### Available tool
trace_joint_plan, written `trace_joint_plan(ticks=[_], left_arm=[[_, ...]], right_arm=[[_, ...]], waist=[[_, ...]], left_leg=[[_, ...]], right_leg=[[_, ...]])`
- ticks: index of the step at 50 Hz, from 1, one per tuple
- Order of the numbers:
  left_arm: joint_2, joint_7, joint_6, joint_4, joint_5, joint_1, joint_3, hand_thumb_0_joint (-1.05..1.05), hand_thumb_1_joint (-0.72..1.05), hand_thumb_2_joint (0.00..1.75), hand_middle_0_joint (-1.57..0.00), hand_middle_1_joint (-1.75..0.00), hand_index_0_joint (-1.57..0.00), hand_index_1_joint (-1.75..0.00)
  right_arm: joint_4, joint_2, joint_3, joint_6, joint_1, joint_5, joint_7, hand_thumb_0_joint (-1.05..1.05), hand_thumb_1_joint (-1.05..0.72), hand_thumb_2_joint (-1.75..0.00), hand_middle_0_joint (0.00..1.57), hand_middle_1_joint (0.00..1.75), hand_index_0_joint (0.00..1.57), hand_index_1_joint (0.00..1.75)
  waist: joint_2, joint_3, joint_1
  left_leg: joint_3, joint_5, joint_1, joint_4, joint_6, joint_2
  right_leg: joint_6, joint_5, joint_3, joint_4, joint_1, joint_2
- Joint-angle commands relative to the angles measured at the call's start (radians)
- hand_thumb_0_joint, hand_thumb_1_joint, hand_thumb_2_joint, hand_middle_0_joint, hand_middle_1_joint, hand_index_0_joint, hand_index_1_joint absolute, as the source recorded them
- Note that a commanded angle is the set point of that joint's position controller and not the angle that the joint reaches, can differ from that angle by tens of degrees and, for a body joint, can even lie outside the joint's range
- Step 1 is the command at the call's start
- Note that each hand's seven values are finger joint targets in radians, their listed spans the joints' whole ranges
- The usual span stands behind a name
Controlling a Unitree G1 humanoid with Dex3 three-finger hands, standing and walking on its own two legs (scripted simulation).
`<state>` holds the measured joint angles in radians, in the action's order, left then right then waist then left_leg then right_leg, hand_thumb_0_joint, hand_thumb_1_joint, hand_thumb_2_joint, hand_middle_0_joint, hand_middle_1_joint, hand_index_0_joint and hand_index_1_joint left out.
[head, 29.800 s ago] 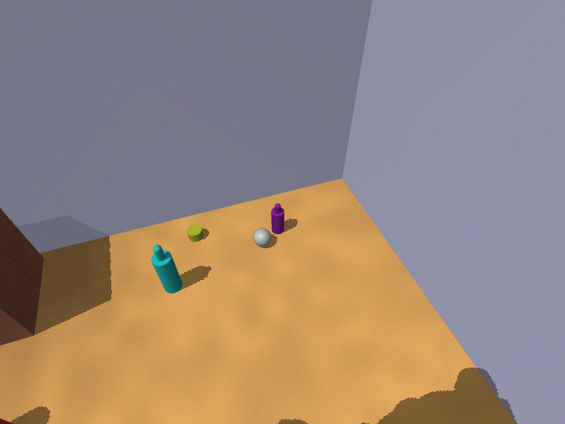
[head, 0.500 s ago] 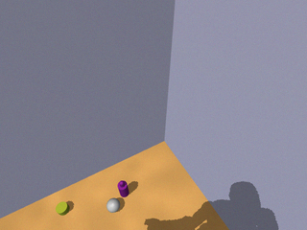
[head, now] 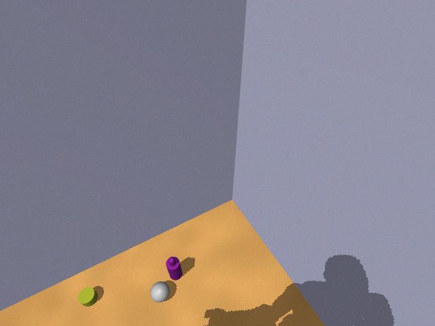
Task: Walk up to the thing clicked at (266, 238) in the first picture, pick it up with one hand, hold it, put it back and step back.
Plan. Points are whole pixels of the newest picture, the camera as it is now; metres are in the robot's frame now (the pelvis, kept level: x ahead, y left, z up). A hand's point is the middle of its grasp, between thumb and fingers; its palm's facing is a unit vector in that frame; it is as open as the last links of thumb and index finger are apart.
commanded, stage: stand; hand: left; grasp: from above
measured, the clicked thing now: (160, 291) +0.43 +0.26 -0.74
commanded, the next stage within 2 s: rise first in 0.14 s
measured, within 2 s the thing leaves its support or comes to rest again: neither
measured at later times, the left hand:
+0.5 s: hand out of the picture +0.14 +0.25 -0.17, palm faces -0.04 -0.93 -0.36, open 9.4 cm
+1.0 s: hand out of the picture +0.11 +0.27 -0.23, palm faces -0.19 -0.86 -0.47, open 14.1 cm
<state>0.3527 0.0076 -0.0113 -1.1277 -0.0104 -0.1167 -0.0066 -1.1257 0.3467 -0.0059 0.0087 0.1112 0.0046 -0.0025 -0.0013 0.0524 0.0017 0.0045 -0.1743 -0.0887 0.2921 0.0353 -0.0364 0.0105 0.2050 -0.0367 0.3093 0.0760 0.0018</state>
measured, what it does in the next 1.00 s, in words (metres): lowers itself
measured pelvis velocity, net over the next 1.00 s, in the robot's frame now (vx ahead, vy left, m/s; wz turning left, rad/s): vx -0.02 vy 0.02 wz -0.01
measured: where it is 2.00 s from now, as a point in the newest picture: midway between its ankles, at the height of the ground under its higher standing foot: outside the picture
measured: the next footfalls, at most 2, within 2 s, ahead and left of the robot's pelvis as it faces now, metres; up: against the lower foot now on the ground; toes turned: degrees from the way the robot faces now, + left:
none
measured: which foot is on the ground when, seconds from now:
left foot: down 0.00-1.00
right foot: down 0.00-1.00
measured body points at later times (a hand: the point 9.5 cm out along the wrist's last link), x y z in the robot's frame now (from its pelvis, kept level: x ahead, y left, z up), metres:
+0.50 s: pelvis -0.01 +0.00 -0.02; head +0.04 +0.01 +0.43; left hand +0.15 +0.30 -0.14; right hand +0.08 -0.27 -0.14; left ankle -0.01 +0.14 -0.75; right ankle -0.02 -0.11 -0.75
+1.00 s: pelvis -0.02 +0.02 -0.09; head +0.07 +0.04 +0.35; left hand +0.12 +0.31 -0.20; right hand +0.15 -0.23 -0.18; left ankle -0.01 +0.14 -0.75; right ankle -0.02 -0.11 -0.75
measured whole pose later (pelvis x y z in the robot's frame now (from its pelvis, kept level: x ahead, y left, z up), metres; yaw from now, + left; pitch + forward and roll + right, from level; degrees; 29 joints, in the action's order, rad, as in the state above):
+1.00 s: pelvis -0.02 +0.02 -0.09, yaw +0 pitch +17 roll -2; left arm 0.30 -0.03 0.20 -0.47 -0.28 -0.26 0.10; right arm -0.55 0.23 0.04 0.11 0.20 -0.01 -0.02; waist 0.00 -0.11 -0.02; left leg -0.02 -0.52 -0.89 1.12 0.01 -0.03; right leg -0.01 0.53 -0.04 1.09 0.85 0.02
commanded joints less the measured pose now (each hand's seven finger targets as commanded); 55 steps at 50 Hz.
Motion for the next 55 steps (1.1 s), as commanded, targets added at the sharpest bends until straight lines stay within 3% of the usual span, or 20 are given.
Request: trace_joint_plan(ticks=[1,11,12,13,14,15,16,17,18,19,21,23,24,28,33,41,47,50,51,55], left_arm=[[0.216,-0.019,-0.021,0.060,0.005,0.040,0.045,0.00,0.90,0.90,-0.20,-0.30,-0.20,-0.30],[0.213,-0.020,-0.021,0.060,0.004,0.036,0.046,0.00,0.90,0.90,-0.20,-0.30,-0.20,-0.30],[0.212,-0.019,-0.023,0.060,0.003,0.029,0.044,0.00,0.82,0.93,-0.19,-0.37,-0.18,-0.38],[0.033,-0.030,-0.107,0.411,0.050,0.380,0.046,0.00,0.74,0.97,-0.23,-0.45,-0.19,-0.46],[0.093,-0.033,-0.090,0.317,0.043,0.454,0.068,0.00,0.66,0.95,-0.23,-0.53,-0.19,-0.54],[0.222,-0.036,-0.054,0.162,0.009,0.268,0.148,0.00,0.58,0.91,-0.19,-0.61,-0.18,-0.62],[0.223,-0.022,-0.036,0.098,-0.015,0.237,0.156,0.00,0.50,0.89,-0.17,-0.69,-0.17,-0.70],[0.230,-0.006,-0.032,0.112,-0.039,0.305,0.161,0.00,0.42,0.93,-0.14,-0.77,-0.14,-0.78],[0.243,0.006,-0.039,0.103,-0.072,0.274,0.183,0.00,0.34,0.91,-0.13,-0.85,-0.14,-0.84],[0.217,0.014,-0.028,0.058,-0.100,0.169,0.194,0.00,0.26,0.92,-0.10,-0.92,-0.12,-0.90],[0.207,0.011,-0.015,0.139,-0.127,0.102,0.211,0.00,0.11,0.93,-0.05,-1.03,-0.09,-0.99],[0.187,-0.007,0.020,0.187,-0.140,0.056,0.213,0.00,-0.05,0.95,-0.02,-1.09,-0.07,-1.04],[0.155,-0.011,0.043,0.219,-0.145,0.069,0.192,0.00,-0.13,0.96,-0.02,-1.09,-0.06,-1.05],[0.148,-0.032,0.101,0.316,-0.162,0.085,0.195,0.00,-0.44,0.96,-0.06,-1.08,-0.08,-1.06],[0.142,-0.039,0.103,0.465,-0.186,0.083,0.206,0.00,-0.55,0.99,-0.07,-1.08,-0.07,-1.07],[0.125,-0.048,0.150,0.690,-0.242,-0.080,0.193,0.00,-0.59,0.99,-0.08,-1.06,-0.08,-1.06],[0.114,-0.058,0.190,0.797,-0.275,-0.153,0.178,0.00,-0.57,0.96,-0.08,-1.07,-0.09,-1.07],[0.123,-0.063,0.188,0.824,-0.299,-0.095,0.168,0.00,-0.55,0.94,-0.08,-1.09,-0.09,-1.07],[0.112,-0.065,0.182,0.797,-0.316,-0.058,0.153,0.00,-0.54,0.94,-0.07,-1.10,-0.09,-1.08],[0.135,-0.079,0.131,0.710,-0.391,0.002,0.166,0.00,-0.52,0.95,-0.05,-1.09,-0.07,-1.08]], right_arm=[[0.053,0.208,0.034,0.019,-0.030,0.005,-0.010,0.00,-0.90,-0.90,0.20,0.30,0.20,0.30],[0.055,0.212,0.038,0.018,-0.033,0.003,-0.010,0.00,-0.90,-0.90,0.20,0.30,0.20,0.30],[0.056,0.214,0.038,0.020,-0.039,0.005,-0.010,0.00,-0.95,-0.93,0.20,0.31,0.20,0.31],[0.321,0.045,0.008,0.064,-0.006,-0.062,-0.028,0.00,-0.96,-0.92,0.20,0.30,0.20,0.30],[0.269,0.069,0.009,0.059,0.036,-0.064,-0.036,0.00,-0.94,-0.91,0.20,0.30,0.20,0.30],[0.269,0.109,0.037,0.047,0.076,-0.065,-0.046,0.00,-0.92,-0.91,0.20,0.30,0.20,0.30],[0.285,0.105,0.047,0.043,0.087,-0.056,-0.044,0.00,-0.91,-0.90,0.20,0.30,0.20,0.30],[0.317,0.100,0.053,0.046,0.092,-0.054,-0.044,0.00,-0.89,-0.90,0.20,0.30,0.20,0.30],[0.345,0.098,0.070,0.051,0.093,-0.036,-0.042,0.00,-0.91,-0.90,0.20,0.30,0.20,0.30],[0.350,0.094,0.083,0.052,0.132,-0.029,-0.038,0.00,-0.90,-0.90,0.20,0.30,0.20,0.30],[0.419,0.092,0.093,0.055,0.138,-0.028,-0.029,0.00,-0.92,-0.90,0.20,0.30,0.20,0.30],[0.463,0.082,0.095,0.052,0.131,-0.036,-0.026,0.00,-0.90,-0.90,0.20,0.30,0.20,0.30],[0.485,0.076,0.096,0.052,0.127,-0.039,-0.024,0.00,-0.90,-0.90,0.20,0.30,0.20,0.30],[0.549,0.066,0.095,0.060,0.110,-0.036,-0.017,0.00,-0.90,-0.90,0.20,0.30,0.20,0.30],[0.594,0.053,0.103,0.092,0.126,-0.025,-0.016,0.00,-0.89,-0.90,0.20,0.30,0.20,0.30],[0.668,0.041,0.108,0.124,0.111,-0.021,-0.024,0.00,-0.91,-0.90,0.20,0.30,0.20,0.30],[0.692,0.036,0.100,0.150,0.103,-0.016,-0.024,0.00,-0.92,-0.91,0.20,0.30,0.20,0.30],[0.697,0.036,0.097,0.165,0.093,-0.012,-0.027,0.00,-0.92,-0.90,0.20,0.30,0.20,0.30],[0.697,0.036,0.094,0.172,0.089,-0.012,-0.028,0.00,-0.91,-0.90,0.20,0.30,0.20,0.30],[0.692,0.041,0.091,0.199,0.068,-0.007,-0.020,0.00,-0.87,-0.89,0.20,0.30,0.20,0.30]], waist=[[-0.010,-0.082,-0.005],[-0.001,-0.079,-0.002],[-0.010,-0.083,-0.001],[-0.050,-0.023,-0.118],[0.026,-0.057,-0.085],[0.039,-0.049,-0.049],[0.069,-0.072,-0.045],[0.074,-0.094,-0.042],[0.058,-0.161,-0.022],[0.033,-0.226,-0.006],[-0.035,-0.290,0.027],[-0.045,-0.282,0.029],[-0.032,-0.279,0.013],[0.000,-0.257,-0.007],[-0.017,-0.310,-0.019],[-0.047,-0.361,-0.020],[-0.064,-0.395,-0.034],[-0.086,-0.396,-0.047],[-0.063,-0.389,-0.070],[-0.072,-0.413,-0.056]], left_leg=[[-0.079,0.195,0.014,-0.017,-0.041,-0.102],[-0.076,0.196,0.018,-0.018,-0.044,-0.102],[-0.077,0.202,0.033,-0.016,-0.045,-0.106],[0.051,0.050,-0.108,0.062,-0.047,0.054],[0.041,0.035,-0.107,0.075,-0.054,0.050],[0.041,0.036,-0.133,0.087,-0.055,0.048],[0.041,0.038,-0.170,0.131,-0.059,0.056],[0.034,0.043,-0.196,0.162,-0.062,0.051],[0.037,0.065,-0.212,0.199,-0.059,0.056],[0.031,0.103,-0.228,0.233,-0.054,0.061],[0.029,0.141,-0.234,0.269,-0.042,0.066],[0.027,0.139,-0.255,0.269,-0.037,0.068],[0.024,0.132,-0.266,0.276,-0.040,0.066],[0.016,0.074,-0.342,0.356,-0.039,0.049],[0.011,0.000,-0.447,0.490,-0.039,0.041],[-0.011,-0.042,-0.557,0.607,-0.039,0.029],[-0.034,-0.002,-0.608,0.684,-0.039,0.014],[-0.034,-0.039,-0.660,0.739,-0.039,0.014],[-0.036,-0.051,-0.692,0.765,-0.041,0.013],[-0.037,-0.150,-0.834,0.881,-0.041,0.023]], right_leg=[[0.012,-0.216,0.107,-0.049,0.003,0.137],[0.014,-0.227,0.105,-0.046,0.004,0.135],[0.012,-0.231,0.104,-0.046,0.009,0.135],[-0.004,-0.153,0.036,0.015,0.216,0.019],[-0.012,-0.114,0.022,0.020,0.162,0.020],[-0.009,-0.100,0.014,0.031,0.170,0.016],[-0.009,-0.084,0.017,0.054,0.182,0.020],[-0.005,-0.097,0.013,0.096,0.210,0.016],[-0.005,-0.127,0.019,0.138,0.195,0.022],[0.001,-0.160,0.019,0.184,0.197,0.020],[0.011,-0.171,0.017,0.234,0.198,0.010],[0.011,-0.158,0.011,0.232,0.206,0.004],[0.009,-0.154,0.010,0.238,0.220,0.002],[0.006,-0.073,0.000,0.312,0.334,-0.008],[0.004,-0.001,0.006,0.446,0.475,-0.007],[0.004,0.048,0.004,0.570,0.600,-0.012],[0.009,0.044,-0.007,0.661,0.681,-0.012],[0.009,0.073,-0.003,0.713,0.761,-0.011],[0.008,0.079,-0.002,0.735,0.801,-0.014],[0.012,0.159,-0.001,0.860,0.951,-0.012]])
